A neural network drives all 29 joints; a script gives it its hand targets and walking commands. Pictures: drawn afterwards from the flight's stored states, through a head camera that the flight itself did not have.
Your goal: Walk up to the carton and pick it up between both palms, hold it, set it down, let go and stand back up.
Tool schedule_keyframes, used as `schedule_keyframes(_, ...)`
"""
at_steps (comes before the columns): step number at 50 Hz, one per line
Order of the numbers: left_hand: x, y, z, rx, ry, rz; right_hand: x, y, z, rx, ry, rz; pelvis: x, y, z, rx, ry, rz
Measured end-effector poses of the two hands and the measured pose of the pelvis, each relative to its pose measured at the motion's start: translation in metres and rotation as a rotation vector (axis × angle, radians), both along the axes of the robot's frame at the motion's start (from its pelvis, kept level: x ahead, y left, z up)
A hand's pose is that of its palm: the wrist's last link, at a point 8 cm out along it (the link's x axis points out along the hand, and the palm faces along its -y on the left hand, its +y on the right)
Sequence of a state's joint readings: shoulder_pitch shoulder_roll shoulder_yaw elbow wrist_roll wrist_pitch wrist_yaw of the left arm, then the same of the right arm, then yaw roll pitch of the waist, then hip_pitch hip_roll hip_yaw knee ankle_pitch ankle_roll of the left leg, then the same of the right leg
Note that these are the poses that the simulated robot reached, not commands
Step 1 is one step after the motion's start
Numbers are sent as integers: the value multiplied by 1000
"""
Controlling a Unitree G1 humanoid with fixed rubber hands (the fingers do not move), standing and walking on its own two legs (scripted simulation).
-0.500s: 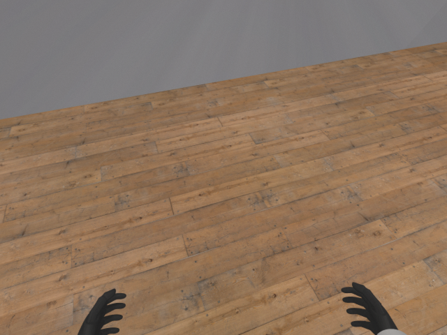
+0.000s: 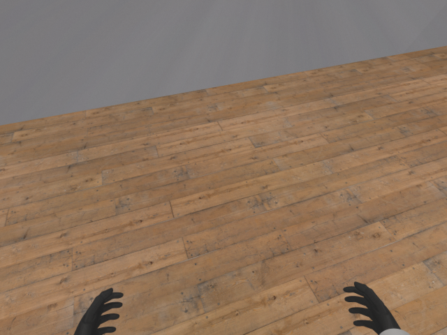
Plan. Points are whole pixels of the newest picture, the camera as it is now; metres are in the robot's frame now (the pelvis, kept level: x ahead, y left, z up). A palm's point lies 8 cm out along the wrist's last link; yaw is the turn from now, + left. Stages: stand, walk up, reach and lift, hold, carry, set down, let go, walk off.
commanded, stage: stand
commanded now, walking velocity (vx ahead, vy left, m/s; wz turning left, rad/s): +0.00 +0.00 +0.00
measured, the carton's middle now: out of the picture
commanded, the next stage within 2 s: walk up in 0.46 s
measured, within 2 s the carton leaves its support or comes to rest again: neither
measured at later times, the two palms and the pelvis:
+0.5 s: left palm out of the picture +0.15 +0.25 -0.06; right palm (394, 332) +0.15 -0.28 -0.06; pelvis -0.01 -0.01 +0.00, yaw +0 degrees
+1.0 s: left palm (135, 317) +0.19 +0.18 -0.07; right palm out of the picture +0.04 -0.42 -0.05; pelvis -0.03 -0.07 -0.01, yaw -15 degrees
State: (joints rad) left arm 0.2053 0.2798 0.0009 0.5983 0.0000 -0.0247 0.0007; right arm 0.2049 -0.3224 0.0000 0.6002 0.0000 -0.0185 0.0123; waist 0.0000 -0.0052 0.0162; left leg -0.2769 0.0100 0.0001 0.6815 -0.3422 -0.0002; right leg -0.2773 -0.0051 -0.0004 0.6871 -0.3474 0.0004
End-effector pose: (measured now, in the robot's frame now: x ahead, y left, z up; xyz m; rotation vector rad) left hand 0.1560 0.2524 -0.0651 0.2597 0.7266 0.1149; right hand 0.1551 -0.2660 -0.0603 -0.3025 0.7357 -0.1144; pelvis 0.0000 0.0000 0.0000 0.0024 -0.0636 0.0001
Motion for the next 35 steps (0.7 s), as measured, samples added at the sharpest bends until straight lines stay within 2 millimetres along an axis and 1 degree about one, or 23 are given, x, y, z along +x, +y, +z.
schedule_keyframes(23, -6, -3, 4, 15, -9, -3, -7, -11, 2, -11, -4, 5, -7, -6, 1, 8, -11, 0)
schedule_keyframes(33, -7, -3, 5, 18, -7, -3, -7, -14, 2, -13, -2, 5, -7, -7, 1, 10, -11, 0)
schedule_keyframes(35, -9, -3, 2, 9, 16, -15, -9, -17, 2, -25, -1, -2, -8, -7, 1, 8, -8, -2)
